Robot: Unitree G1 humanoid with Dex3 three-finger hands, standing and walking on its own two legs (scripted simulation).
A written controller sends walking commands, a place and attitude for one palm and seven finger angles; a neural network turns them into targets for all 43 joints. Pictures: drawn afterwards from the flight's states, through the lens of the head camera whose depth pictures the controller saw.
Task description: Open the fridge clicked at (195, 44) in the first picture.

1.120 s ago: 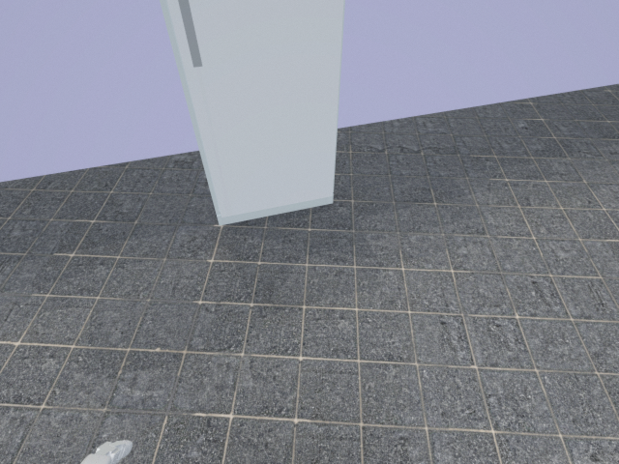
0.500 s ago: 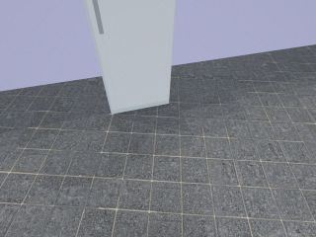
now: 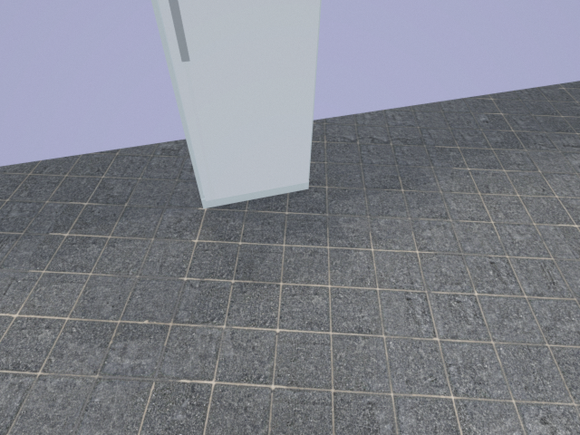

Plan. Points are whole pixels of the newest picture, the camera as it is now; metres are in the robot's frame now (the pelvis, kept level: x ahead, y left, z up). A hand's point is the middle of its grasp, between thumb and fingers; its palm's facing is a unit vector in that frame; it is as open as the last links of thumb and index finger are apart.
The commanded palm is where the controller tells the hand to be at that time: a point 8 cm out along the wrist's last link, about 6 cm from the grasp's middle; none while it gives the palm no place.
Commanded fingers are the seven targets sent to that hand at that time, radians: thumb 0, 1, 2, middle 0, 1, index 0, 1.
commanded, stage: look at it before walking up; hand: left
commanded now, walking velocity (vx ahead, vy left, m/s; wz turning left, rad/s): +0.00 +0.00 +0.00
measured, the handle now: (173, 1) +1.16 +0.40 +0.15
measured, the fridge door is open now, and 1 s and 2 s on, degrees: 0 0 0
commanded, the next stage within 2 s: walk to a spot facing it in 0.32 s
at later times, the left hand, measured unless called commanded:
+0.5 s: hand out of the picture +0.08 +0.25 -0.16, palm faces -0.02 -0.94 -0.33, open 7.4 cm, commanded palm none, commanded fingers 0.00 0.90 0.90 -0.20 -0.30 -0.20 -0.30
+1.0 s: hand (188, 398) +0.22 +0.19 -0.18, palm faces -0.08 -0.98 -0.15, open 7.4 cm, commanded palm none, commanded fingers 0.00 0.90 0.90 -0.20 -0.30 -0.20 -0.30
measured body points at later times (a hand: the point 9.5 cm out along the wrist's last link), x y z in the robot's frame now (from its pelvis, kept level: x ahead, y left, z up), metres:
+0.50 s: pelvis +0.01 +0.00 +0.00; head +0.01 +0.00 +0.45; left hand +0.08 +0.29 -0.13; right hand +0.09 -0.29 -0.13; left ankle +0.01 +0.13 -0.74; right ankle +0.01 -0.11 -0.74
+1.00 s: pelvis +0.15 +0.02 -0.01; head +0.19 +0.02 +0.44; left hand +0.22 +0.24 -0.17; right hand -0.02 -0.17 -0.14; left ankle +0.01 +0.13 -0.74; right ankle +0.25 -0.12 -0.70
